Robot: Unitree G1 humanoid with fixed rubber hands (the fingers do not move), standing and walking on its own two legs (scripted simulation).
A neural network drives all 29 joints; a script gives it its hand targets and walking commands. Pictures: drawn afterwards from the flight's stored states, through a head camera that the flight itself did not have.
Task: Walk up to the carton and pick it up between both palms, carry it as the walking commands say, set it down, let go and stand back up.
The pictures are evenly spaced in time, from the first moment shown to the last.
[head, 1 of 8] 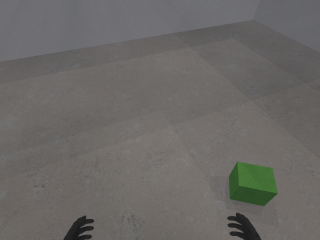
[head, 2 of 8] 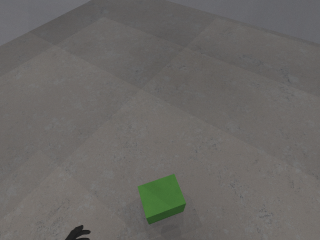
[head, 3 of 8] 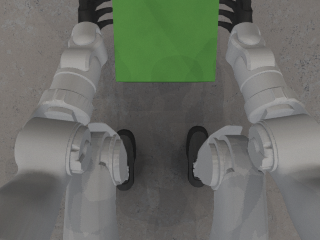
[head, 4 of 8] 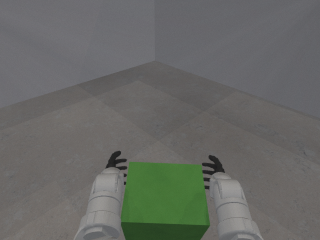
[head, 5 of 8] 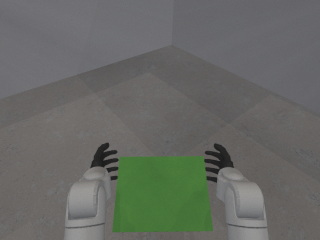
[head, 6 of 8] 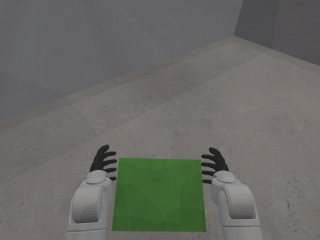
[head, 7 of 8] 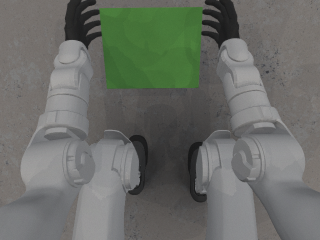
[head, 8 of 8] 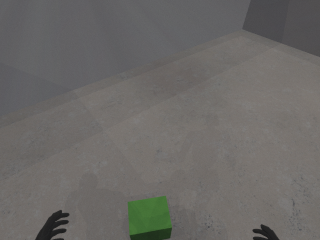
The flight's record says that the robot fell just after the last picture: no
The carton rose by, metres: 0.67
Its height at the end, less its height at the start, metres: +0.00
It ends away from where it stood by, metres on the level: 0.80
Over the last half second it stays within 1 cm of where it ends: yes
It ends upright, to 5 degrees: yes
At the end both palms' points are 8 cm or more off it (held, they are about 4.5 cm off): yes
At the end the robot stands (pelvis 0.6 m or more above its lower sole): yes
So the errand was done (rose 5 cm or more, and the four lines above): yes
